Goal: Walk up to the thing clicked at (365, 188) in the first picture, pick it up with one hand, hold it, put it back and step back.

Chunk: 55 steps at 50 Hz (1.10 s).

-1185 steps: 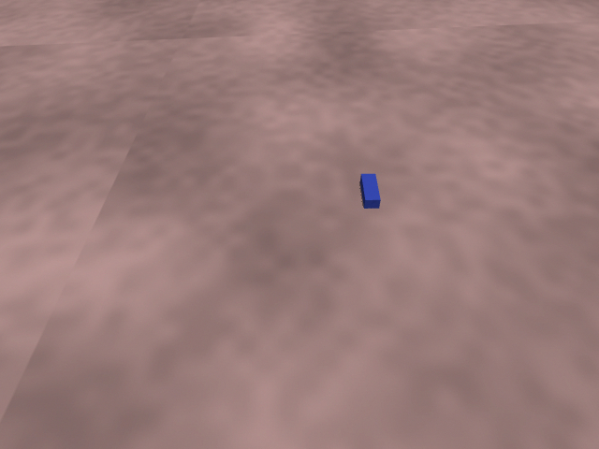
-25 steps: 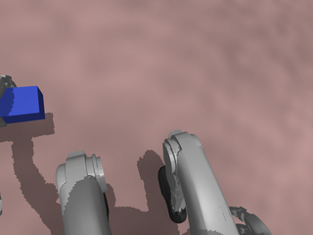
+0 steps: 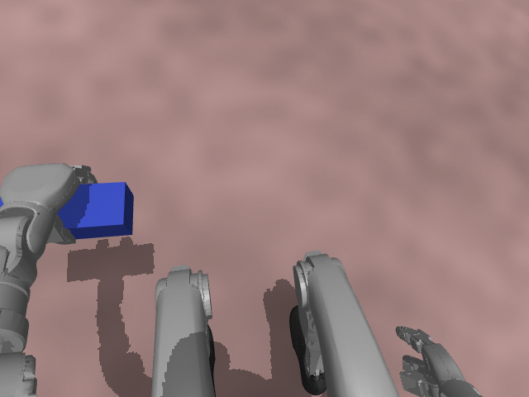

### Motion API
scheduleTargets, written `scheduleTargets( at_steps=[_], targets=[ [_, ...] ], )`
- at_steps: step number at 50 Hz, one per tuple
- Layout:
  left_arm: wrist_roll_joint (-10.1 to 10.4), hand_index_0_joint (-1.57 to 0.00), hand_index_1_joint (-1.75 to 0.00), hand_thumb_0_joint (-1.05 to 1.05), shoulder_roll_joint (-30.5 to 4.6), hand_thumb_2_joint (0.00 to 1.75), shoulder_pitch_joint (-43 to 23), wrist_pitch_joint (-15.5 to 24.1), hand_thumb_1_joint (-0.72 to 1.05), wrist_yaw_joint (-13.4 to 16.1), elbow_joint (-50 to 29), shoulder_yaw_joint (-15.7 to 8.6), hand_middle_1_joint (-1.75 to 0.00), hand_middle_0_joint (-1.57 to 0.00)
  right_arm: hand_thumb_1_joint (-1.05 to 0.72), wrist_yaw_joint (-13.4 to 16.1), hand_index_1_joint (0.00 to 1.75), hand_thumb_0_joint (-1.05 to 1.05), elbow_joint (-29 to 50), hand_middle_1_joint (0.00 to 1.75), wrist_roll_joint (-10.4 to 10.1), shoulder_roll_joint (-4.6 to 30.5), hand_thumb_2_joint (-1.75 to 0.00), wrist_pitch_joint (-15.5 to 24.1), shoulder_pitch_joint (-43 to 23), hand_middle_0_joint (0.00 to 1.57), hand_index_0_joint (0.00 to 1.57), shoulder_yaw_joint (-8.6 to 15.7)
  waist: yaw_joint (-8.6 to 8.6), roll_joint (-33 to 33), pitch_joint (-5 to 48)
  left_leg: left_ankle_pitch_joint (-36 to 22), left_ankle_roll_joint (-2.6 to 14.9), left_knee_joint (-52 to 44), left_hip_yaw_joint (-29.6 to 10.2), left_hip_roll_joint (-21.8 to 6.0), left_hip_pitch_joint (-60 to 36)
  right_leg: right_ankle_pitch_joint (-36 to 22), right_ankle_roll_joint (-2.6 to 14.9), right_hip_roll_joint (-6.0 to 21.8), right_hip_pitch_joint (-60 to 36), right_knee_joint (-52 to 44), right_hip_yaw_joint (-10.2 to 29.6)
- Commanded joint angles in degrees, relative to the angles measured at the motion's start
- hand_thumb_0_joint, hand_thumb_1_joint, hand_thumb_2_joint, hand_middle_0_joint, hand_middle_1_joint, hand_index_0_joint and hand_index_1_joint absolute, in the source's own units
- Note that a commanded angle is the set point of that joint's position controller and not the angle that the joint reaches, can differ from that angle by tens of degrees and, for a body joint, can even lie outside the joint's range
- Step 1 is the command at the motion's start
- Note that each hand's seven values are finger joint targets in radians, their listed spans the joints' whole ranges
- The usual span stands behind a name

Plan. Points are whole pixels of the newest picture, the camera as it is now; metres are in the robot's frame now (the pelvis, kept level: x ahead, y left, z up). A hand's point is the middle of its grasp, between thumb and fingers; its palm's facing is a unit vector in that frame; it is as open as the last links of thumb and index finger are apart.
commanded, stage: lift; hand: left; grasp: from above
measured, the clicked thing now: (64, 213) +0.42 +0.32 -0.13
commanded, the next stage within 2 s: hold in 1.00 s
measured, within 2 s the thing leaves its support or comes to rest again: neither
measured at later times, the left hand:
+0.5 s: hand out of the picture +0.35 +0.27 +0.11, palm faces -0.45 -0.09 -0.89, open 10.1 cm
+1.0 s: hand out of the picture +0.36 +0.25 +0.21, palm faces -0.45 -0.08 -0.89, open 10.2 cm
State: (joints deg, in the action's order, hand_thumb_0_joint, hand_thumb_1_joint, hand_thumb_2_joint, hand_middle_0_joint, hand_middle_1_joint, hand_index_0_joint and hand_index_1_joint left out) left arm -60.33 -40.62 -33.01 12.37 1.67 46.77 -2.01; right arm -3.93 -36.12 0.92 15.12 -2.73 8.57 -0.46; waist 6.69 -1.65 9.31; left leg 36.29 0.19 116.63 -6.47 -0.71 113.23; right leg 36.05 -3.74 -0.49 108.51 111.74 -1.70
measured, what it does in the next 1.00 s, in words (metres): rises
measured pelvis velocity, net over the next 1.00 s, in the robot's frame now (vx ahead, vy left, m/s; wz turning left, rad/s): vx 0.06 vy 0.00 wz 0.06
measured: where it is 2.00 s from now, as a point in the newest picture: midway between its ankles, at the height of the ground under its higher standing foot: (257, 374)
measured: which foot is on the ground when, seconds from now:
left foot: down 0.00-1.00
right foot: down 0.00-1.00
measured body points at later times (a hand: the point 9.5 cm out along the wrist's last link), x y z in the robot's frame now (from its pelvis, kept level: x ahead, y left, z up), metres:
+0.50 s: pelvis +0.02 -0.01 +0.18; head +0.12 +0.01 +0.62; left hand +0.37 +0.27 +0.16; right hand +0.16 -0.26 +0.06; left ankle +0.09 +0.12 -0.41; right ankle +0.10 -0.15 -0.41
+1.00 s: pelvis +0.06 +0.00 +0.27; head +0.10 +0.00 +0.72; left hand +0.38 +0.25 +0.26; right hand +0.17 -0.26 +0.15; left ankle +0.09 +0.12 -0.41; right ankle +0.10 -0.15 -0.41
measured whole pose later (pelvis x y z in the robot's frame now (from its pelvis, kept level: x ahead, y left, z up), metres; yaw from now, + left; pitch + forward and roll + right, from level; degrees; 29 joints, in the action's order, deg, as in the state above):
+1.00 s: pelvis +0.06 +0.00 +0.27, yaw +3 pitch +10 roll -1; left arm -58.4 -24.9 -17.8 4.0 4.8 45.8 9.1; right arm 2.1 -41.7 -2.3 13.7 1.1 15.1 2.0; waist 2.8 -1.9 5.7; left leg 22.5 -0.2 52.9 0.0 -2.3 40.8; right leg 21.3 -2.3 0.2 39.4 50.3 1.7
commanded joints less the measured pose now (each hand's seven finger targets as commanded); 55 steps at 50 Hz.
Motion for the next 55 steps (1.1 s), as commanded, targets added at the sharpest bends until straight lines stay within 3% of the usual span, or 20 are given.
scheduleTargets(
  at_steps=[1,3,9,11,14,16,18,22,27,31,33,38,46,48,50,54,55],
  targets=[
    [2.51,-1.06,-0.62,0.00,-16.24,0.72,-15.21,-1.00,0.72,1.71,-16.54,-5.80,-0.63,-1.04,-0.91,2.30,0.30,0.00,3.75,0.30,-0.69,11.80,-0.90,0.59,7.42,0.20,0.20,4.92,-0.35,-13.89,36.22,-4.76,1.24,-23.72,1.03,-0.26,-37.44,-8.42,5.00,-1.53,-19.94,-15.70,-3.65],
    [2.87,-1.05,-0.61,0.00,-15.25,0.71,-10.93,-1.83,0.70,1.43,-17.47,-6.36,-0.63,-1.03,-0.91,2.85,0.30,0.00,4.00,0.30,-1.07,11.38,-0.90,0.47,7.03,0.20,0.20,5.02,-1.36,-12.27,36.08,-5.83,1.28,-26.41,1.05,-0.23,-40.14,-8.80,4.91,-1.46,-23.11,-18.43,-3.45],
    [4.57,-1.05,-0.60,0.00,-10.58,0.70,-5.74,-3.96,0.71,0.76,-22.03,-3.85,-0.62,-1.03,-0.90,4.56,0.30,0.00,4.17,0.30,-1.90,9.93,-0.90,1.00,5.07,0.20,0.20,4.84,-1.36,-10.27,30.76,-3.83,1.28,-34.58,2.12,-0.53,-46.00,-7.61,4.58,-1.58,-31.70,-27.54,-2.37],
    [4.75,-1.04,-0.61,0.00,-10.97,0.70,-3.43,-4.50,0.70,0.74,-22.75,-4.54,-0.62,-1.03,-0.90,5.17,0.30,0.00,4.16,0.30,-2.26,9.65,-0.90,1.30,4.26,0.20,0.20,4.68,-2.14,-9.25,29.85,-3.27,1.28,-37.36,2.31,-0.53,-48.44,-7.19,4.57,-1.62,-35.45,-30.52,-1.96],
    [4.80,-1.05,-0.63,0.00,-9.62,0.72,-1.80,-4.61,0.71,0.87,-22.77,-3.65,-0.65,-1.03,-0.91,6.16,0.30,0.00,3.91,0.30,-2.60,8.82,-0.90,1.96,3.89,0.20,0.20,4.35,-2.03,-6.81,25.81,-2.62,1.40,-41.04,3.06,-0.40,-50.58,-6.22,4.50,-1.78,-39.99,-35.88,-1.18],
    [5.15,-1.05,-0.64,0.00,-7.21,0.73,-2.38,-4.56,0.72,0.98,-22.73,-2.08,-0.65,-1.04,-0.91,6.70,0.30,0.00,3.39,0.30,-2.68,8.27,-0.90,2.64,4.08,0.20,0.20,4.18,-0.94,-6.70,23.64,-2.47,1.33,-43.56,3.30,-0.33,-52.28,-6.09,4.46,-1.71,-42.82,-38.94,-0.51],
    [4.95,-1.04,-0.64,0.00,-6.20,0.72,-0.16,-4.65,0.70,1.38,-20.77,-1.66,-0.66,-1.02,-0.91,7.15,0.30,0.00,2.94,0.30,-2.79,8.04,-0.90,3.33,4.12,0.20,0.20,4.25,-1.52,-5.47,22.07,-4.38,1.24,-45.53,3.65,-0.28,-54.91,-7.07,4.48,-1.66,-45.38,-41.88,-0.16],
    [3.94,-1.01,-0.66,0.00,-3.59,0.71,0.16,-4.70,0.67,2.38,-17.87,0.43,-0.69,-0.98,-0.91,7.48,0.30,0.00,2.23,0.30,-2.98,7.76,-0.90,4.30,4.73,0.20,0.20,4.28,-1.69,-4.31,19.78,-6.73,0.90,-50.35,3.85,-0.08,-59.87,-8.44,4.64,-1.77,-50.69,-47.26,0.43],
    [2.54,-1.02,-0.69,0.00,-1.93,0.73,0.00,-4.62,0.68,4.00,-15.15,1.27,-0.71,-0.99,-0.91,7.52,0.30,0.00,1.35,0.30,-3.13,7.45,-0.90,5.27,5.34,0.20,0.20,4.60,-2.47,-4.29,17.08,-8.57,0.48,-56.06,4.45,0.24,-65.18,-9.61,4.73,-1.89,-55.98,-53.06,1.14],
    [1.40,-1.00,-0.73,0.00,0.09,0.76,-3.14,-5.13,0.68,5.88,-14.01,2.97,-0.76,-0.97,-0.91,7.37,0.30,0.00,0.59,0.30,-2.89,7.30,-0.90,5.83,5.99,0.20,0.20,4.77,-2.56,-5.09,17.03,-11.20,0.21,-60.04,4.96,0.38,-70.67,-12.05,4.60,-2.10,-60.26,-56.60,1.15],
    [1.16,-1.01,-0.74,0.00,-0.75,0.77,-3.15,-5.49,0.68,6.54,-12.88,2.28,-0.77,-0.98,-0.91,7.26,0.30,0.00,0.39,0.30,-2.90,7.56,-0.90,6.05,6.06,0.20,0.20,5.03,-3.07,-5.17,16.35,-11.87,-0.03,-62.33,4.65,0.19,-73.08,-12.94,4.46,-2.11,-62.05,-58.15,0.99],
    [1.31,-1.00,-0.76,0.00,1.06,0.82,-3.04,-7.02,0.66,7.31,-10.80,3.93,-0.78,-0.97,-0.91,6.94,0.30,0.00,0.10,0.30,-3.09,7.38,-0.90,6.20,6.25,0.20,0.20,5.18,-3.51,-3.52,14.56,-17.21,-0.14,-66.22,5.47,0.64,-77.81,-17.36,4.40,-2.01,-67.51,-62.96,1.29],
    [2.39,-0.98,-0.73,0.00,3.72,0.80,-1.82,-8.11,0.63,5.36,-11.06,6.67,-0.76,-0.96,-0.91,6.86,0.30,0.00,0.71,0.30,-3.23,6.94,-0.90,5.83,6.23,0.20,0.20,5.26,-4.05,-1.28,12.22,-22.32,0.02,-71.80,6.17,0.99,-83.47,-22.16,4.24,-1.74,-74.70,-68.90,1.95],
    [2.59,-0.97,-0.74,0.00,2.70,0.81,-0.90,-8.22,0.63,5.04,-10.78,5.43,-0.76,-0.95,-0.91,6.91,0.30,0.00,0.73,0.30,-3.17,7.14,-0.90,5.68,6.21,0.20,0.20,5.41,-4.62,-1.43,12.37,-23.27,-0.14,-73.20,6.07,0.92,-85.29,-22.50,4.28,-1.84,-76.32,-70.08,1.83],
    [2.61,-0.97,-0.75,0.00,4.08,0.83,-2.28,-7.92,0.62,4.52,-12.43,6.86,-0.77,-0.95,-0.91,6.94,0.30,0.00,1.13,0.30,-3.15,6.90,-0.90,5.67,5.98,0.20,0.20,5.35,-4.20,-1.87,12.04,-23.83,-0.18,-74.16,6.21,1.00,-86.34,-23.09,4.32,-1.81,-77.07,-70.95,1.98],
    [2.48,-0.98,-0.75,0.00,3.11,0.83,-1.77,-7.49,0.65,4.32,-13.15,5.76,-0.79,-0.95,-0.90,7.07,0.30,0.00,1.41,0.30,-3.23,7.15,-0.90,5.49,5.21,0.20,0.20,5.42,-4.59,-2.19,10.79,-23.30,-0.36,-76.48,6.22,0.88,-88.52,-22.20,4.45,-1.85,-77.88,-72.62,1.87],
    [2.17,-0.99,-0.76,0.00,3.68,0.83,-1.79,-7.52,0.65,4.16,-13.31,6.41,-0.79,-0.95,-0.90,7.05,0.30,0.00,1.37,0.30,-3.26,6.96,-0.90,5.41,5.22,0.20,0.20,5.33,-4.51,-1.58,10.53,-24.01,-0.29,-76.79,6.41,0.96,-88.97,-22.81,4.40,-1.76,-78.53,-73.09,2.00]
  ],
)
